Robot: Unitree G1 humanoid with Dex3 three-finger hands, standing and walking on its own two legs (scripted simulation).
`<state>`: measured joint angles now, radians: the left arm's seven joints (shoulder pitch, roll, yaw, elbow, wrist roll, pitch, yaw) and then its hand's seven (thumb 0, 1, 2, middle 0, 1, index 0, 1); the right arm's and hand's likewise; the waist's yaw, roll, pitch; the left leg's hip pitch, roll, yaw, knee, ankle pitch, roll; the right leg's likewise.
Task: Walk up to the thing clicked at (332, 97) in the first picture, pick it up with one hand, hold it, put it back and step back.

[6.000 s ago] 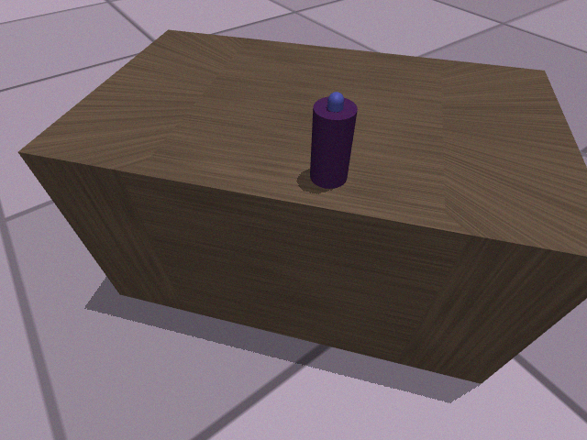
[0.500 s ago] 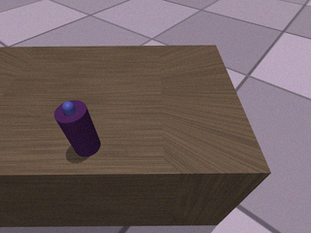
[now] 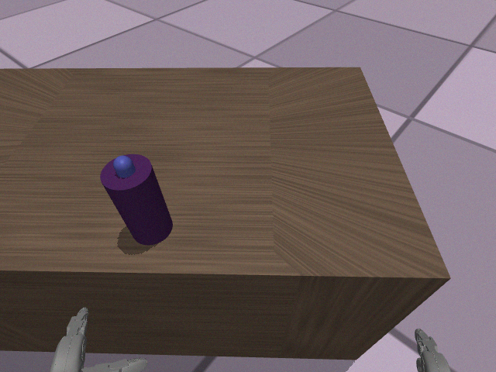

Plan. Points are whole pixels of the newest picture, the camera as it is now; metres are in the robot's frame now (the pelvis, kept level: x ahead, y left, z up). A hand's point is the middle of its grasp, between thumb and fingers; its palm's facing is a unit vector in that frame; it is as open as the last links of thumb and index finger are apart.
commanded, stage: rise first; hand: left
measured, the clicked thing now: (138, 197) +0.42 +0.24 +0.03
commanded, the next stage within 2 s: go down in 1.14 s
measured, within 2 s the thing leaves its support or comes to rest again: neither
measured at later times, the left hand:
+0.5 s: hand (82, 326) +0.19 +0.26 +0.02, palm faces +0.29 -0.89 -0.37, open 17.5 cm
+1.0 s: hand (50, 327) +0.17 +0.27 +0.07, palm faces +0.36 -0.83 -0.42, open 17.5 cm
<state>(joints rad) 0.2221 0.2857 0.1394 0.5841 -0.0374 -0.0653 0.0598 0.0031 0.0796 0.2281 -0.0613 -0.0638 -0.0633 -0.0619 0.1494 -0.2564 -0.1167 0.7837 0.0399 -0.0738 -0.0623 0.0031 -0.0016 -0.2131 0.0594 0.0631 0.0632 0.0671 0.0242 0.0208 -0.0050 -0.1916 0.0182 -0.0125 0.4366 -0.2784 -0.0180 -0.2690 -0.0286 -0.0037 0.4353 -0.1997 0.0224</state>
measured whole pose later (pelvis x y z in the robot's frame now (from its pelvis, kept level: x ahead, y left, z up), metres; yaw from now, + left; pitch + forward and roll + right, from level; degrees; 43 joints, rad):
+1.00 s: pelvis +0.00 +0.00 +0.00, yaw +2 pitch -3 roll +0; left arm 0.43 0.32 0.29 -0.04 -0.03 -0.20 0.03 -0.01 -0.55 0.05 -0.05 -0.04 -0.05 -0.05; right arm 0.22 -0.22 -0.15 0.69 0.01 -0.11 -0.05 -0.01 0.52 -0.04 0.06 0.05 0.06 0.05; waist 0.06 0.05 0.05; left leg -0.08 0.01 -0.04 0.40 -0.26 -0.02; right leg -0.15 -0.04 -0.03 0.41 -0.20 0.02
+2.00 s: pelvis -0.01 +0.01 +0.00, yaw +1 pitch +1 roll -1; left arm -0.05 0.49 0.54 0.49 -0.25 -0.20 -0.42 -0.02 -0.53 0.06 -0.06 -0.02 -0.05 -0.03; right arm 0.24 -0.22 -0.05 0.66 0.02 -0.15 -0.08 -0.01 0.52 -0.05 0.05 0.05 0.06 0.05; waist 0.02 0.01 -0.04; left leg -0.22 0.00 -0.02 0.52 -0.31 0.00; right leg -0.28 -0.05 -0.01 0.48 -0.22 0.04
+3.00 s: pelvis +0.00 +0.01 -0.01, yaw +2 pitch +8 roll -1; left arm -0.36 0.75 0.70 0.94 -0.26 -0.16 -0.64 -0.02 -0.59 0.07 -0.05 -0.02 -0.04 -0.03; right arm 0.22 -0.24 0.03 0.69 -0.01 -0.25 -0.17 -0.01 0.53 -0.05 0.06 0.05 0.06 0.05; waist -0.03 -0.01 -0.10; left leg -0.39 0.01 -0.05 0.61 -0.35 -0.01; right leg -0.42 -0.04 -0.04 0.53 -0.24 0.03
